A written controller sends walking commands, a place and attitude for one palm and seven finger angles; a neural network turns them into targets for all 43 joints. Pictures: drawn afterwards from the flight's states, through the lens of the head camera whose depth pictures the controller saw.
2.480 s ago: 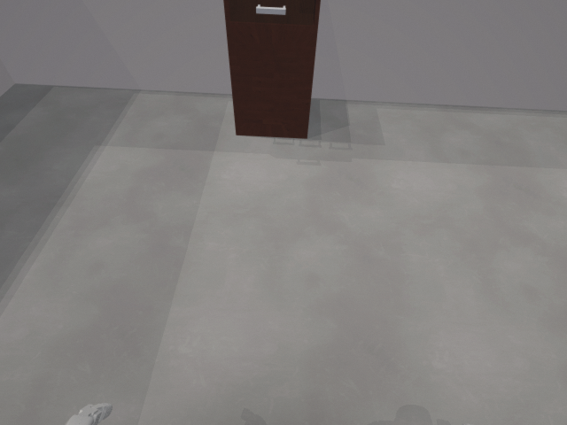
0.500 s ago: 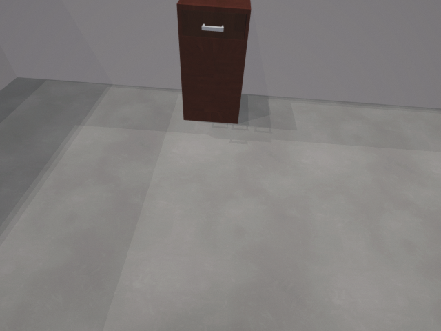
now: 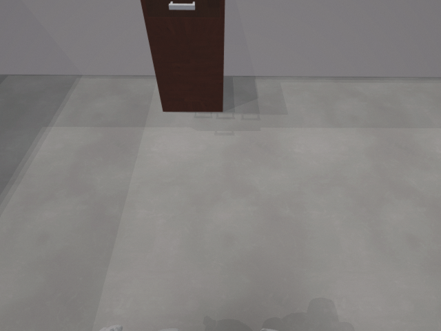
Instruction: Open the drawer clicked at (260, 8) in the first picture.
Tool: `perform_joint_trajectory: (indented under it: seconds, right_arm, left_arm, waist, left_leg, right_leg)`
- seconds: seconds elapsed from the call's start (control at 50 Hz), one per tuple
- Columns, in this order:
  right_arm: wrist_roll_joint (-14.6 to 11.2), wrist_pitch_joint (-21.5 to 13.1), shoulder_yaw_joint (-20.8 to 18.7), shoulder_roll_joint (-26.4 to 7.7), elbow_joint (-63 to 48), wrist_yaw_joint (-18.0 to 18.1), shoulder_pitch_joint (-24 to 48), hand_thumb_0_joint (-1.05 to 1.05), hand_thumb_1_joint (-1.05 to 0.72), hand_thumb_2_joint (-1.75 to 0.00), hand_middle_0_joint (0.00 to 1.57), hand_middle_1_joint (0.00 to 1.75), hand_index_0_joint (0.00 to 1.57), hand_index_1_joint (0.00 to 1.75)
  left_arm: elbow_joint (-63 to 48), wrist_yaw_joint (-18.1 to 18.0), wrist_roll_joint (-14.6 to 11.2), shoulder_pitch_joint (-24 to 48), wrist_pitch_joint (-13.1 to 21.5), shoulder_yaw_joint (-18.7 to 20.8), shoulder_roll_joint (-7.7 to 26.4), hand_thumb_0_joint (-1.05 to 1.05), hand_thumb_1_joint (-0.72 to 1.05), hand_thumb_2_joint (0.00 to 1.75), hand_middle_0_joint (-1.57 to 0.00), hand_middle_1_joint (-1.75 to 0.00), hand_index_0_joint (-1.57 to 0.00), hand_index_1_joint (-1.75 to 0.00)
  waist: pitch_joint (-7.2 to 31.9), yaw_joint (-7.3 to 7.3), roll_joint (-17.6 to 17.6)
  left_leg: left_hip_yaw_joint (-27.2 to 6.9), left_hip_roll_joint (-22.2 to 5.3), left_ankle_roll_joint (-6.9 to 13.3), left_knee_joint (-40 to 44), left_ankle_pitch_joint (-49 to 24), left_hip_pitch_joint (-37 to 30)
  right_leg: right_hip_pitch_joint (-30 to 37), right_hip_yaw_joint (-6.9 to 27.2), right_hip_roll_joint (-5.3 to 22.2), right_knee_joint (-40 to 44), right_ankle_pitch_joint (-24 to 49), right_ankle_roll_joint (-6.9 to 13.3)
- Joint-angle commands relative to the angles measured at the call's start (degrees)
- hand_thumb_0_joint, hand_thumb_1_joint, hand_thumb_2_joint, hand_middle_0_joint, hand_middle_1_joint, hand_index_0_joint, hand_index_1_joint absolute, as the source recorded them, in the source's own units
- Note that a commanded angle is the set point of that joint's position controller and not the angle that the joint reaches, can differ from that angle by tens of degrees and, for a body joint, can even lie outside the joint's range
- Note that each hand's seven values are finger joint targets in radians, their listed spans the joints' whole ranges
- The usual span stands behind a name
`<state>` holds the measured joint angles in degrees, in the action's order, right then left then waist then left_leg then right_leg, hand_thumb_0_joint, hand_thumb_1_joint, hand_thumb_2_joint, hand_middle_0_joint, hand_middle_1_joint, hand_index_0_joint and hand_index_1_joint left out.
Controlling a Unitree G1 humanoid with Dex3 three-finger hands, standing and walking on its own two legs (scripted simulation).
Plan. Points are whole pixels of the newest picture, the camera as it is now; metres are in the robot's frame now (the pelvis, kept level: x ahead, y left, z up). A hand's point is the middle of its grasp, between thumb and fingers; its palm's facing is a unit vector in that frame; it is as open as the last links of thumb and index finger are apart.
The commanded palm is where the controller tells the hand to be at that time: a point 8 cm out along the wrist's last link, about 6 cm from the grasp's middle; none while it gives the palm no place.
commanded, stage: walk to a spot facing it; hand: left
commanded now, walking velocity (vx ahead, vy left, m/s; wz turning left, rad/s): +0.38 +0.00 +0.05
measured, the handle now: (182, 5) +1.53 +0.22 -0.05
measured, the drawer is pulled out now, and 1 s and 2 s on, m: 0.00 0.00 0.00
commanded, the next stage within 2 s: take the last steps up to it in 1.36 s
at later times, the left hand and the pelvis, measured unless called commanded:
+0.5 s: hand (115, 330) +0.15 +0.22 -0.17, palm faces +0.09 -0.99 -0.14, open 7.4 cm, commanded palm none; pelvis +0.21 +0.05 +0.02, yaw +1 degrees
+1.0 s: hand (167, 182) +0.51 +0.16 -0.14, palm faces +0.03 -0.98 -0.21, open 7.2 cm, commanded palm none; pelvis +0.42 -0.02 +0.01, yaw +0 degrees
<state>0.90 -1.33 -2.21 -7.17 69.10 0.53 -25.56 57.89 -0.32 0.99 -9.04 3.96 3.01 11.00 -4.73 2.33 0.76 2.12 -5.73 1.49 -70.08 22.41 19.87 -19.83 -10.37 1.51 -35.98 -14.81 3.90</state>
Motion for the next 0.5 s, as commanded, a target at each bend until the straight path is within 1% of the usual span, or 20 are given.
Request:
perform_joint_trajectory:
  seconds: [0.0,0.02,0.04,0.06,0.12,0.16,0.2,0.24,0.26,0.28,0.3,0.32,0.34,0.36,0.38,0.4,0.42,0.44,0.46,0.48]
  right_arm:
    - [0.83,-0.21,-1.11,-1.56,-5.2,-0.68,-1.27,0.0,-0.9,-0.9,0.2,0.3,0.2,0.3]
    - [0.81,0.18,-1.21,-1.56,-5.62,-0.82,-1.07,0.0,-0.9,-0.9,0.2,0.3,0.2,0.3]
    - [0.74,0.37,-1.3,-1.8,-6.58,-1.0,0.49,0.0,-0.9,-0.9,0.2,0.3,0.2,0.3]
    - [0.76,0.38,-1.34,-1.92,-7.8,-1.25,2.38,0.0,-0.9,-0.9,0.2,0.3,0.2,0.3]
    - [0.48,-0.31,-1.34,-2.53,-11.12,-2.15,9.59,0.0,-0.9,-0.9,0.2,0.3,0.2,0.3]
    - [0.52,-0.8,-1.31,-3.1,-12.87,-2.5,14.01,0.0,-0.9,-0.9,0.2,0.3,0.2,0.3]
    - [0.33,-1.16,-1.4,-3.63,-14.2,-2.67,16.52,0.0,-0.9,-0.9,0.2,0.3,0.2,0.3]
    - [0.31,-1.58,-1.33,-4.39,-14.88,-2.6,17.36,0.0,-0.9,-0.9,0.2,0.3,0.2,0.3]
    - [0.37,-1.81,-1.39,-5.03,-14.6,-2.4,15.82,0.0,-0.9,-0.9,0.2,0.3,0.2,0.3]
    - [0.59,-2.15,-1.59,-5.99,-13.26,-2.04,12.0,0.0,-0.9,-0.9,0.2,0.3,0.2,0.3]
    - [0.83,-2.5,-2.37,-8.94,-11.01,-1.48,4.25,0.0,-0.9,-0.9,0.2,0.3,0.2,0.3]
    - [1.61,-2.83,-3.96,-15.68,-9.3,-0.74,-3.71,0.0,-0.9,-0.9,0.2,0.3,0.2,0.3]
    - [0.92,-2.21,-4.03,-17.85,-8.38,-0.34,-7.12,0.0,-0.9,-0.9,0.2,0.3,0.2,0.3]
    - [0.5,-2.16,-3.56,-15.6,-8.59,0.24,-3.35,0.0,-0.9,-0.9,0.2,0.3,0.2,0.3]
    - [0.29,-2.26,-2.89,-13.11,-10.15,0.24,1.62,0.0,-0.9,-0.9,0.2,0.3,0.2,0.3]
    - [0.24,-2.67,-2.1,-10.12,-11.1,0.23,5.61,0.0,-0.9,-0.9,0.2,0.3,0.2,0.3]
    - [0.3,-3.1,-1.59,-8.84,-11.18,0.37,7.21,0.0,-0.9,-0.9,0.2,0.3,0.2,0.3]
    - [0.19,-3.45,-1.38,-7.86,-10.81,0.46,7.53,0.0,-0.9,-0.9,0.2,0.3,0.2,0.3]
    - [0.06,-3.67,-1.3,-7.63,-10.53,0.55,7.27,0.0,-0.9,-0.9,0.2,0.3,0.2,0.3]
    - [0.18,-3.82,-2.01,-6.54,-10.57,0.63,6.98,0.0,-0.9,-0.9,0.2,0.3,0.2,0.3]
  left_arm:
    - [1.43,-0.8,0.68,-8.27,0.33,0.57,4.24,0.0,0.9,0.9,-0.2,-0.3,-0.2,-0.3]
    - [1.44,-0.75,0.65,-8.14,0.49,0.57,4.41,0.0,0.9,0.9,-0.2,-0.3,-0.2,-0.3]
    - [1.6,-0.68,0.63,-8.02,0.61,0.62,4.5,0.0,0.9,0.9,-0.2,-0.3,-0.2,-0.3]
    - [1.65,-0.64,0.64,-8.37,0.73,0.8,4.39,0.0,0.9,0.9,-0.2,-0.3,-0.2,-0.3]
    - [2.62,-0.38,0.59,-11.21,1.15,0.7,5.45,0.0,0.9,0.9,-0.2,-0.3,-0.2,-0.3]
    - [3.3,-0.25,0.57,-13.51,1.17,0.69,5.95,0.0,0.9,0.9,-0.2,-0.3,-0.2,-0.3]
    - [3.78,-0.26,0.77,-14.56,1.02,0.81,6.5,0.0,0.9,0.9,-0.2,-0.3,-0.2,-0.3]
    - [3.98,-0.31,0.77,-15.01,0.8,1.0,6.83,0.0,0.9,0.9,-0.2,-0.3,-0.2,-0.3]
    - [4.08,-0.32,0.68,-14.92,0.69,1.06,6.93,0.0,0.9,0.9,-0.2,-0.3,-0.2,-0.3]
    - [4.25,-0.3,0.49,-14.73,0.54,1.08,6.74,0.0,0.9,0.9,-0.2,-0.3,-0.2,-0.3]
    - [4.0,-0.09,0.36,-14.82,0.44,0.87,5.42,0.0,0.9,0.9,-0.2,-0.3,-0.2,-0.3]
    - [2.51,0.43,-0.2,-16.22,0.27,0.51,2.19,0.0,0.9,0.9,-0.2,-0.3,-0.2,-0.3]
    - [0.05,0.55,0.09,-12.88,0.53,0.3,2.85,0.0,0.9,0.9,-0.2,-0.3,-0.2,-0.3]
    - [0.13,0.36,0.18,-9.97,0.14,0.64,3.39,0.0,0.9,0.9,-0.2,-0.3,-0.2,-0.3]
    - [0.48,0.75,0.28,-8.73,-0.1,0.86,2.81,0.0,0.9,0.9,-0.2,-0.3,-0.2,-0.3]
    - [1.55,1.26,0.57,-9.4,-0.52,0.95,2.58,0.0,0.9,0.9,-0.2,-0.3,-0.2,-0.3]
    - [2.39,1.43,0.93,-11.26,-1.21,0.87,0.91,0.0,0.9,0.9,-0.2,-0.3,-0.2,-0.3]
    - [3.08,1.44,1.08,-13.05,-1.83,0.79,0.11,0.0,0.9,0.9,-0.2,-0.3,-0.2,-0.3]
    - [3.21,1.41,1.01,-14.01,-2.25,0.81,-0.18,0.0,0.9,0.9,-0.2,-0.3,-0.2,-0.3]
    - [3.02,1.31,1.13,-13.92,-2.69,1.08,-0.72,0.0,0.9,0.9,-0.2,-0.3,-0.2,-0.3]
  waist:
    - [0.89,-0.35,-4.77]
    - [0.41,0.26,-5.35]
    - [-0.78,0.38,-5.97]
    - [-1.46,0.1,-5.37]
    - [-3.27,-1.62,-4.18]
    - [-3.25,-3.14,-4.34]
    - [-3.69,-3.59,-4.05]
    - [-3.63,-3.36,-3.96]
    - [-2.94,-2.27,-3.18]
    - [-1.1,-0.26,-1.23]
    - [2.94,2.81,5.04]
    - [8.14,5.01,18.2]
    - [9.21,5.6,18.94]
    - [7.57,4.7,12.32]
    - [3.57,2.61,7.71]
    - [1.13,0.33,3.78]
    - [0.43,-1.27,4.61]
    - [1.12,-2.34,5.57]
    - [2.21,-2.81,5.84]
    - [1.65,-2.95,5.32]
  left_leg:
    - [-0.58,-4.15,-1.22,1.4,-5.84,9.46]
    - [0.11,-4.27,-1.83,4.09,-7.12,9.42]
    - [0.61,-4.53,-2.35,6.76,-8.41,9.75]
    - [1.09,-4.55,-2.65,10.18,-9.53,10.17]
    - [1.97,-4.35,-2.81,20.78,-11.76,10.7]
    - [3.06,-3.24,-2.54,25.77,-12.23,10.62]
    - [3.84,-2.29,-1.93,29.05,-10.73,9.74]
    - [4.77,-1.39,-1.25,32.38,-9.06,6.39]
    - [5.61,-0.54,-0.96,34.88,-9.16,2.27]
    - [6.92,1.24,-0.51,38.45,-9.95,-6.16]
    - [4.01,0.04,0.86,41.76,-8.8,-18.54]
    - [-16.6,-14.35,5.84,49.32,-4.12,-29.05]
    - [-28.01,-21.05,9.48,56.21,-2.83,-29.98]
    - [-26.96,-21.09,9.14,57.71,1.34,-25.67]
    - [-22.23,-19.31,8.2,58.83,4.18,-19.04]
    - [-16.65,-16.9,6.09,60.31,3.38,-12.88]
    - [-11.76,-14.5,4.75,61.0,0.67,-9.05]
    - [-7.7,-12.38,4.15,61.09,-2.94,-8.17]
    - [-5.46,-11.56,4.56,61.17,-5.09,-8.37]
    - [-4.02,-11.49,5.3,61.81,-6.26,-8.31]
  right_leg:
    - [0.22,16.5,16.34,26.53,-7.85,4.73]
    - [-0.83,14.23,15.49,27.19,-6.52,4.71]
    - [-1.65,13.21,15.18,28.25,-6.44,4.94]
    - [-0.94,12.3,14.76,28.79,-6.11,5.06]
    - [2.41,11.79,14.62,28.8,-4.41,5.48]
    - [6.35,11.71,14.69,27.77,-2.02,5.33]
    - [9.38,12.0,15.4,26.7,-0.18,5.25]
    - [11.15,11.42,15.7,24.17,3.83,4.82]
    - [10.83,10.26,15.32,21.31,6.91,4.24]
    - [8.38,7.83,13.23,14.6,11.94,3.08]
    - [3.17,4.34,9.33,1.74,14.5,1.14]
    - [-9.09,-0.66,1.97,-17.64,-2.07,-2.29]
    - [-16.55,4.1,-0.83,-30.39,-18.12,-2.47]
    - [-19.55,8.13,2.01,-36.75,-14.8,-2.06]
    - [-20.19,9.39,4.62,-38.09,-9.17,-2.2]
    - [-17.71,9.8,6.3,-36.33,-5.12,-2.73]
    - [-14.73,9.54,6.62,-34.71,-2.53,-3.35]
    - [-13.13,9.16,6.55,-33.26,-0.41,-3.82]
    - [-12.62,8.81,6.51,-31.93,0.59,-4.17]
    - [-13.77,8.62,6.95,-30.74,2.12,-4.62]
